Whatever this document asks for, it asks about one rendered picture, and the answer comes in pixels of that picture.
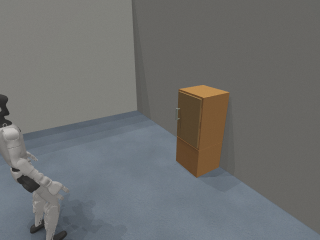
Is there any robot torso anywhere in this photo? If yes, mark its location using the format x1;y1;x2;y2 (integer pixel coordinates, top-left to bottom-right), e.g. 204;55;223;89
0;122;28;185

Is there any left robot shin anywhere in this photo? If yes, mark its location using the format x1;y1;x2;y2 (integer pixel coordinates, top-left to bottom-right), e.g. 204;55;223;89
32;191;47;226

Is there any handle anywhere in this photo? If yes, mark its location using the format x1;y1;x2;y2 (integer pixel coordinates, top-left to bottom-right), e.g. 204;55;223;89
175;108;180;121

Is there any robot right hand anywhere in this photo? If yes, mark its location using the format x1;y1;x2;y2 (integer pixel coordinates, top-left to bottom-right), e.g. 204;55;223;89
47;181;70;201

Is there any robot right upper arm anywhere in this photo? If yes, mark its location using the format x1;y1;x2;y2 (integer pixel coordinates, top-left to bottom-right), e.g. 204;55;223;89
2;127;26;170

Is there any right robot forearm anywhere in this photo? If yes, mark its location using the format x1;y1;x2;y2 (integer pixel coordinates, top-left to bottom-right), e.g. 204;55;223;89
16;159;52;188

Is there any cupboard door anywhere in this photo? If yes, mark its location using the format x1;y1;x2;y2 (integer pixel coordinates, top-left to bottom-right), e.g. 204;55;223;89
177;91;202;149

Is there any robot left hand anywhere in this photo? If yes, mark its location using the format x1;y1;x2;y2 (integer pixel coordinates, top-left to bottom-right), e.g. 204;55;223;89
27;151;37;165

